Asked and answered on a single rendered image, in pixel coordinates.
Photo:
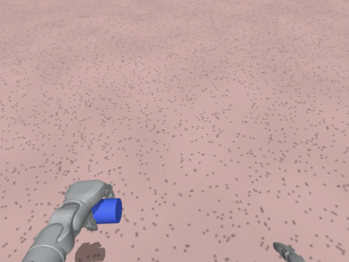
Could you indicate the left robot arm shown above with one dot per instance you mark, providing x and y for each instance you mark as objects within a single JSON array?
[{"x": 54, "y": 242}]

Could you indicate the can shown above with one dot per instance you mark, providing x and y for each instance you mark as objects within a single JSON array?
[{"x": 107, "y": 211}]

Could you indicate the left robot hand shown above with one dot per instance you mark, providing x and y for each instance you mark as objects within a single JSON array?
[{"x": 90, "y": 192}]

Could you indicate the right robot hand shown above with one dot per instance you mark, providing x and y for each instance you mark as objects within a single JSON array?
[{"x": 287, "y": 252}]

